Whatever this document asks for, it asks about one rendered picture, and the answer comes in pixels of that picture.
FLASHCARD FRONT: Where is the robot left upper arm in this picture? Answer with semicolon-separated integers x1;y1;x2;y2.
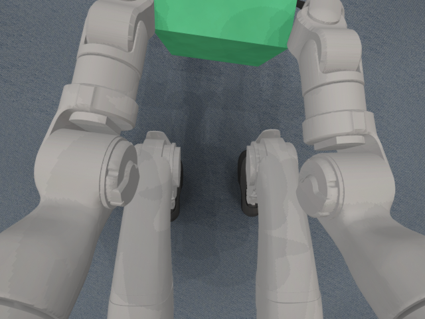
0;128;139;319

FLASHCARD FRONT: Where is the robot right shin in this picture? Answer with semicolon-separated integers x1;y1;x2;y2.
246;129;298;204

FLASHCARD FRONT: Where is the right robot forearm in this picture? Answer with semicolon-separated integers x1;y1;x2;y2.
287;0;395;187

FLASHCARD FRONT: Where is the left robot forearm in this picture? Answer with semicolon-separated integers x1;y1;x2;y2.
34;0;155;187

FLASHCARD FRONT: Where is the right robot foot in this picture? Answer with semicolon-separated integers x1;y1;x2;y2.
238;150;258;217

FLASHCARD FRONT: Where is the carton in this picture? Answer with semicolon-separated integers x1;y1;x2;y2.
154;0;297;66

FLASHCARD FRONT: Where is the robot right upper arm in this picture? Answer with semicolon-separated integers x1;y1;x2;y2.
296;152;425;319

